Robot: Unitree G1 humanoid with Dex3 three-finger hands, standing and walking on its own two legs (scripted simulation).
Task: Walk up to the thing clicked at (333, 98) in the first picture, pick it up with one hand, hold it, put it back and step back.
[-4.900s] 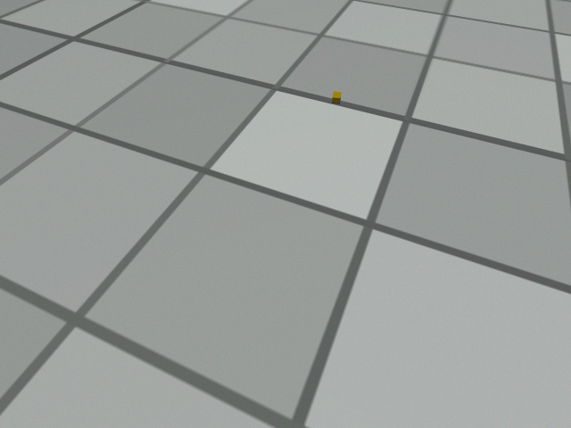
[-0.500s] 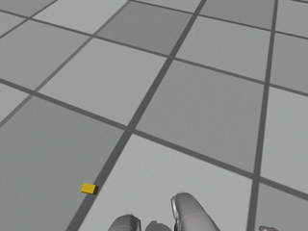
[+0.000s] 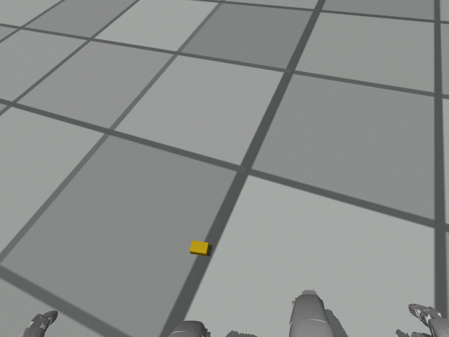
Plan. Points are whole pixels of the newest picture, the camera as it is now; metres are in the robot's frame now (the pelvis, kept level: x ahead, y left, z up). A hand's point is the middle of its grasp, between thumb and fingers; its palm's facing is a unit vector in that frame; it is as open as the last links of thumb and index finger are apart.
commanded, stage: walk up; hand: left
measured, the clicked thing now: (199, 248) +0.51 +0.20 -0.69
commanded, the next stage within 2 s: none
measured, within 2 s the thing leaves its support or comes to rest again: neither
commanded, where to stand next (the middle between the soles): +0.09 +0.00 m, yaw -6 degrees
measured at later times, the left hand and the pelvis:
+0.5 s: hand out of the picture +0.12 +0.29 -0.12, palm faces -0.18 -0.92 -0.34, open 7.4 cm; pelvis -0.01 +0.02 +0.04, yaw -7 degrees
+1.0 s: hand (112, 313) +0.17 +0.25 -0.11, palm faces -0.10 -0.90 -0.42, open 7.4 cm; pelvis +0.03 -0.01 +0.03, yaw -8 degrees
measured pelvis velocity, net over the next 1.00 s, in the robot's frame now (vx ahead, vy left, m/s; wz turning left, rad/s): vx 0.03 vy -0.01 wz -0.13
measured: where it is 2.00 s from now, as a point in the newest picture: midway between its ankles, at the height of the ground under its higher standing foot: outside the picture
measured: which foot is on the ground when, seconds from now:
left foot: down 0.00-0.58, up 0.60-0.86, down 0.88-1.00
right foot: down 0.00-0.02, up 0.04-0.52, down 0.54-1.00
